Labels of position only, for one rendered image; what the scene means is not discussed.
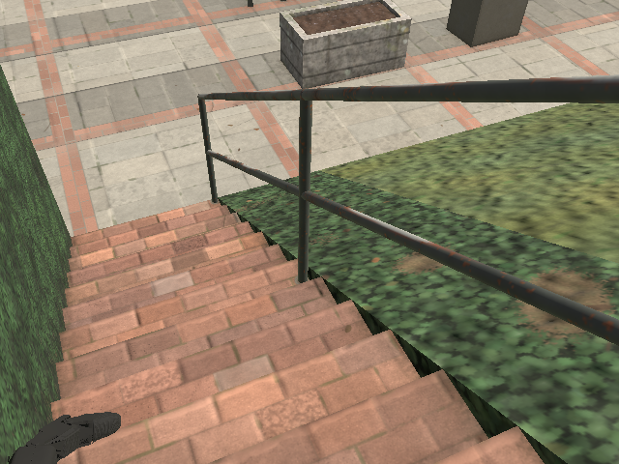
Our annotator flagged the robot left hand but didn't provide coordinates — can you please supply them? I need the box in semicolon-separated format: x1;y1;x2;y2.
8;412;121;464

